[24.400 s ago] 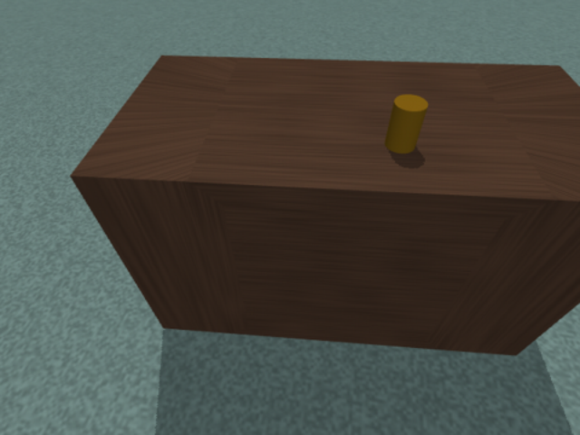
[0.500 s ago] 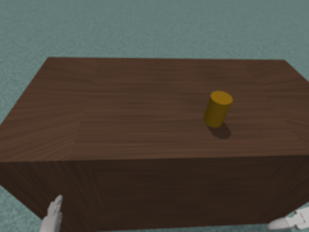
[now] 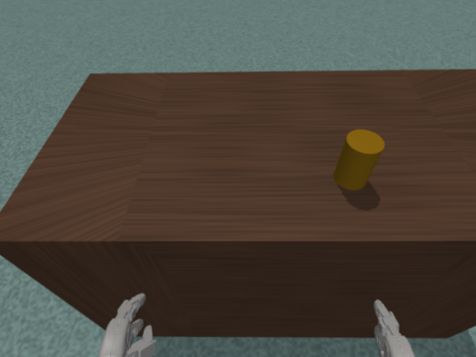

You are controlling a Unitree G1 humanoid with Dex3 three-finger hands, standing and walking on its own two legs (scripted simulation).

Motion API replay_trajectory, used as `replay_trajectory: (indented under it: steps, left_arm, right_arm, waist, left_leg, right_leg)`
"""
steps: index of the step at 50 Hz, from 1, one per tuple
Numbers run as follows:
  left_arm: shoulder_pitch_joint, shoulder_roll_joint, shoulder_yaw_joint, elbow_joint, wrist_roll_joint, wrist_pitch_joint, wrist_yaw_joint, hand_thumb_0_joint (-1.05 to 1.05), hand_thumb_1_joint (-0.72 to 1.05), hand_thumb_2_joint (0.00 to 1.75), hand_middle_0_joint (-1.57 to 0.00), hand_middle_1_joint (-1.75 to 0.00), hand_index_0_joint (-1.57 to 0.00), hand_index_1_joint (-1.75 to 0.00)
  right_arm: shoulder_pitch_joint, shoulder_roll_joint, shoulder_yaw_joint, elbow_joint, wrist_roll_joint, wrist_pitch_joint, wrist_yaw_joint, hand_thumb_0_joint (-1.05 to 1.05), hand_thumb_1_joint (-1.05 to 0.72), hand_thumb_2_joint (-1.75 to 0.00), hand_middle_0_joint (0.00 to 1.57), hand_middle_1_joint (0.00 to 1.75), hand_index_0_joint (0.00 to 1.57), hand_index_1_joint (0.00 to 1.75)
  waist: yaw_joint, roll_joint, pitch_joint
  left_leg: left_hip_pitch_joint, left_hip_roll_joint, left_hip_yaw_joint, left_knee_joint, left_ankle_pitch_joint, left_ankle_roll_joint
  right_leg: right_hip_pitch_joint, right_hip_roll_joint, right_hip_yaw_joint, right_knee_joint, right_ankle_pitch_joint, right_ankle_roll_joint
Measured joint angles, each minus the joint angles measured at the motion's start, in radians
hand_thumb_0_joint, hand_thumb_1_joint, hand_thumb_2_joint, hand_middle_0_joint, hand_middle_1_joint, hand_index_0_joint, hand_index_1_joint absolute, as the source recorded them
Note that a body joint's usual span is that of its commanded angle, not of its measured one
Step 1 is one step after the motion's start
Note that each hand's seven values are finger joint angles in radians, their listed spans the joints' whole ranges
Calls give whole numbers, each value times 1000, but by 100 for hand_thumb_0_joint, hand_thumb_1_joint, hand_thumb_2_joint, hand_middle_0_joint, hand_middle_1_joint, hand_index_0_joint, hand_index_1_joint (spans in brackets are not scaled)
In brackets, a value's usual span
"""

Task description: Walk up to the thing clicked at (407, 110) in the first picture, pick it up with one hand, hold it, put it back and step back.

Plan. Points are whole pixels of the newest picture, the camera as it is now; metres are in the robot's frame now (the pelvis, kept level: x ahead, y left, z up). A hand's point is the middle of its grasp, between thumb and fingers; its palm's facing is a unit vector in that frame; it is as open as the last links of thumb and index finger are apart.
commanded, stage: home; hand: right
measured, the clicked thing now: (356, 160) +0.50 -0.21 +0.03
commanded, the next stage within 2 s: none
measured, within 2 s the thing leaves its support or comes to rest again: neither
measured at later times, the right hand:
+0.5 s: hand out of the picture +0.16 -0.18 -0.11, palm faces -0.03 +0.96 -0.29, open 17.4 cm
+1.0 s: hand out of the picture +0.03 -0.28 -0.15, palm faces -0.08 +0.93 -0.37, open 17.4 cm
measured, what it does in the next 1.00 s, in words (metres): stands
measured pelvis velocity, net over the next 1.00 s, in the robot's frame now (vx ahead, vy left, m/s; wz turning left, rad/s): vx -0.01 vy -0.02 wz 0.02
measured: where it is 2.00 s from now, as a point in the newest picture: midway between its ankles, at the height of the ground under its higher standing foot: outside the picture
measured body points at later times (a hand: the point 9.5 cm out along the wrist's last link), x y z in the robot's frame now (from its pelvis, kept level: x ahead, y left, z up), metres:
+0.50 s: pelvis +0.00 +0.00 +0.00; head +0.02 +0.01 +0.45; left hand +0.13 +0.26 -0.11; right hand +0.16 -0.23 -0.09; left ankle -0.03 +0.13 -0.73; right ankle +0.04 -0.14 -0.73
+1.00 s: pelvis -0.01 -0.02 +0.01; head -0.02 -0.02 +0.46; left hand +0.04 +0.29 -0.12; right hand +0.04 -0.32 -0.12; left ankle -0.03 +0.13 -0.73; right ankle +0.04 -0.14 -0.73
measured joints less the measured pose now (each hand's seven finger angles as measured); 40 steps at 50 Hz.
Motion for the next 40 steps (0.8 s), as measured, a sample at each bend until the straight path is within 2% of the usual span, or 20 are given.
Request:
replay_trajectory:
  steps: [7, 21, 23, 25, 33, 40]
  left_arm:
    - [6, 21, -13, 45, 10, 22, -11, 1, 88, 89, -21, -30, -20, -30]
    - [24, 41, 1, 70, 0, 84, -17, 1, 90, 90, -21, -30, -20, -30]
    - [14, 56, -2, 93, 28, 78, -38, 1, 90, 90, -21, -30, -20, -30]
    - [1, 80, -4, 128, 41, 79, -62, 1, 90, 90, -21, -30, -20, -30]
    - [-1, 166, 3, 284, 37, 88, -90, 1, 90, 90, -21, -30, -20, -30]
    - [-4, 203, -3, 408, 32, 99, -94, 1, 90, 90, -21, -30, -20, -30]
  right_arm:
    - [-81, 11, -17, 85, -1, 29, -38, -2, 53, -6, 6, 6, 6, 5]
    - [-90, 13, -1, 105, 7, 42, -59, -1, 52, -6, 6, 6, 6, 5]
    - [-101, -11, 16, 143, -24, 44, -39, -1, 52, -6, 6, 6, 6, 5]
    - [-111, -49, 30, 202, -38, 65, -13, -1, 52, -6, 6, 6, 6, 5]
    - [-100, -164, 15, 425, -35, 117, 19, -1, 52, -6, 6, 5, 6, 5]
    - [-97, -203, 22, 555, -28, 138, 26, -1, 53, -6, 6, 5, 6, 5]
  waist:
    - [-4, 2, -3]
    - [-2, -16, 1]
    - [2, -23, -3]
    - [8, -30, -9]
    - [12, -35, -26]
    - [5, -32, -13]
  left_leg:
    - [5, -11, -5, -1, -1, 5]
    - [-1, -14, -13, -3, 3, 5]
    - [-4, -17, -9, 1, 2, 7]
    - [-3, -20, -8, 12, -4, 7]
    - [43, -20, -14, 3, -6, 3]
    - [86, -12, -20, -67, 38, -7]
  right_leg:
    - [2, -12, -4, 12, -12, 5]
    - [7, -15, -12, -3, -3, 5]
    - [-5, -18, -7, 15, -10, 5]
    - [-9, -20, -6, 37, -22, 4]
    - [31, -21, -12, 44, -35, 0]
    - [76, -15, -20, -21, 4, -9]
